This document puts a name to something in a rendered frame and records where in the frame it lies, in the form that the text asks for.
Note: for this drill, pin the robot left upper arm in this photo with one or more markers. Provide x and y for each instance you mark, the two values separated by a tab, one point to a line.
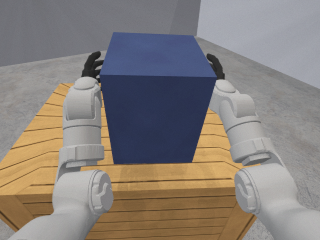
79	199

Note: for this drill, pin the right robot hand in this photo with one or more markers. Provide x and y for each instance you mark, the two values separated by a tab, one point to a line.
216	66

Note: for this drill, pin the left robot hand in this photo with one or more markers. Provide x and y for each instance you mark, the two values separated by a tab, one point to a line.
91	65

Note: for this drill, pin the carton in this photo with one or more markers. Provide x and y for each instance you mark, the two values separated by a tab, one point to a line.
156	91

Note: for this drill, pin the pedestal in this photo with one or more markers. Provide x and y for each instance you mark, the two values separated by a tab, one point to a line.
151	201

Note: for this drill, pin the right robot forearm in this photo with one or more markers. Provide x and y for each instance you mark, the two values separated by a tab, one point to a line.
247	138

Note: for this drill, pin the left robot forearm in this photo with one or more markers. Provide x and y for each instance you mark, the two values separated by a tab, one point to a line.
81	124

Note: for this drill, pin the robot right upper arm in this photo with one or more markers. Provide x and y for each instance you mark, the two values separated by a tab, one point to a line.
268	192

